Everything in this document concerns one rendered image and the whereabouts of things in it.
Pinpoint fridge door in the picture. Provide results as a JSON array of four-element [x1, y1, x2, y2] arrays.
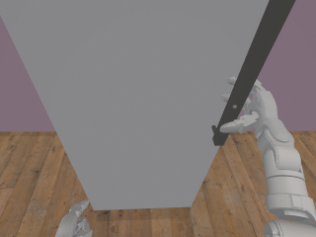
[[0, 0, 270, 210]]

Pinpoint right robot forearm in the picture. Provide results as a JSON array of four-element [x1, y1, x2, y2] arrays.
[[254, 118, 316, 227]]

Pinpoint robot right upper arm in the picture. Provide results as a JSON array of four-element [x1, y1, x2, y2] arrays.
[[264, 219, 316, 237]]

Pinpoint robot left hand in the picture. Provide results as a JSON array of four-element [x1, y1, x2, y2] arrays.
[[55, 200, 93, 237]]

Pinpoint handle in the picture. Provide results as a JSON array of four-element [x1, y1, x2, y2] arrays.
[[211, 0, 296, 146]]

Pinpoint robot right hand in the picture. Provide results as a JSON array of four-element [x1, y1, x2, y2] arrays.
[[219, 76, 278, 134]]

